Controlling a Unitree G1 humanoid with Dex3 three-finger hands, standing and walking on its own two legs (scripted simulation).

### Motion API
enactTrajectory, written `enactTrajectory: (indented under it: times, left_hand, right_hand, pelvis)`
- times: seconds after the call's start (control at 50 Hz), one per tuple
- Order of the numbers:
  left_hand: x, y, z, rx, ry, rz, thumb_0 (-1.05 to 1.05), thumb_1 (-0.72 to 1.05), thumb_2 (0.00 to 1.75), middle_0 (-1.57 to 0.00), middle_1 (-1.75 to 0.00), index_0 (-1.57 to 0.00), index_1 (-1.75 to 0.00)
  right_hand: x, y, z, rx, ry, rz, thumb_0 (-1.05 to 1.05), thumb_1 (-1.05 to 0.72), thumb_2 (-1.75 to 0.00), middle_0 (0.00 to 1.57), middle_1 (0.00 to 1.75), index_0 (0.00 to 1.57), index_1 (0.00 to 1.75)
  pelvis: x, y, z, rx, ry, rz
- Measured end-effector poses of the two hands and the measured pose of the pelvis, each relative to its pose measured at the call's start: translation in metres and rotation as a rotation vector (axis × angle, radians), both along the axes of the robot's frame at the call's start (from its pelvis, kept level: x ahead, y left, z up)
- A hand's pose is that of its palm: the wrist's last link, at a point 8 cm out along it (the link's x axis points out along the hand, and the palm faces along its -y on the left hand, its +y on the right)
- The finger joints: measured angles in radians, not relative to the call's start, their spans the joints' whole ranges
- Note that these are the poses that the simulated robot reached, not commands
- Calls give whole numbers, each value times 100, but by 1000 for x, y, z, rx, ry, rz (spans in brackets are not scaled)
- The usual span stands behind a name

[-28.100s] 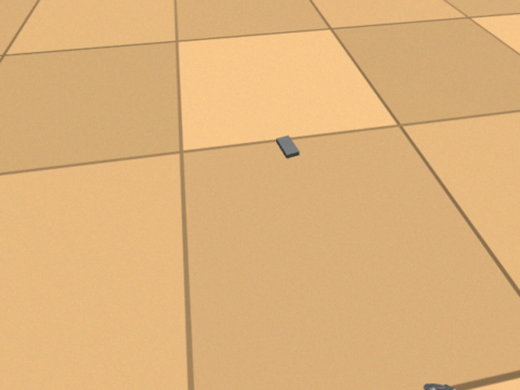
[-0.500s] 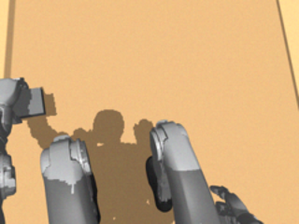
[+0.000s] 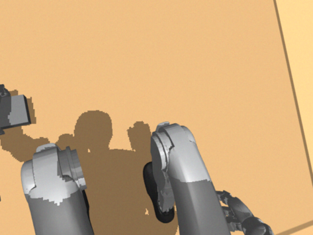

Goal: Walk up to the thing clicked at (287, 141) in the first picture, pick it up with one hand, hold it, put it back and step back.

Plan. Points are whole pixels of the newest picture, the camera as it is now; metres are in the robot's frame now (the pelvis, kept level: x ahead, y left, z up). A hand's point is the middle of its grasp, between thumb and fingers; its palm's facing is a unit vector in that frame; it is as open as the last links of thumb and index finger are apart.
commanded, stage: rest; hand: left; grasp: from above
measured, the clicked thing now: out of the picture +0.41 +0.33 -0.24
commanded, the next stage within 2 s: open in 0.86 s
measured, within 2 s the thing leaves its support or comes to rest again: rests again in 0.48 s
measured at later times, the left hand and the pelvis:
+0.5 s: hand out of the picture +0.41 +0.32 -0.25, palm faces -0.47 -0.16 -0.87, open 10.3 cm; pelvis +0.00 +0.00 -0.01, yaw -3 degrees
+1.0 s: hand out of the picture +0.41 +0.32 -0.26, palm faces -0.46 -0.13 -0.88, open 10.3 cm; pelvis +0.00 +0.01 -0.01, yaw -4 degrees
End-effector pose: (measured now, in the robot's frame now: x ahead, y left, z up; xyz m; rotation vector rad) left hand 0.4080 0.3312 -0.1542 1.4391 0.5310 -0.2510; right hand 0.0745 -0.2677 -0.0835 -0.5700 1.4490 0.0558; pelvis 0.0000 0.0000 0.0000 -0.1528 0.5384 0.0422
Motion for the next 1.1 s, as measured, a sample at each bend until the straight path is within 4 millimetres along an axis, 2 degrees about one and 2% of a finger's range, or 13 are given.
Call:
enactTrajectory:
  times: [0.3, 0.56, 0.98, 1.1]
  left_hand:
    - [8, -2, -25, 28, 11, 44, 0, 0, 46, -66, -51, -69, -49]
    - [7, -2, -45, -6, 2, 46, 0, 0, 46, -65, -52, -68, -50]
    - [6, -4, -46, 19, -13, 35, 0, 0, 43, -67, -50, -70, -48]
    - [5, -4, -46, 7, -11, 51, 0, 1, 46, -62, -55, -65, -52]
  right_hand:
    - [8, 7, -12, 43, -7, 64, 0, -90, -89, 20, 30, 20, 30]
    - [5, 6, -1, 20, 17, 120, 0, -90, -89, 20, 30, 20, 30]
    - [8, 19, 5, 72, -13, 199, 0, -90, -90, 20, 30, 20, 30]
    - [4, 19, 8, 73, -17, 209, 0, -90, -89, 20, 30, 20, 30]
  pelvis:
    - [3, 1, -11, -10, -19, -21]
    - [4, 3, -14, -32, -47, -33]
    - [0, 7, -14, -53, -78, -42]
    - [-2, 7, -13, -57, -90, -44]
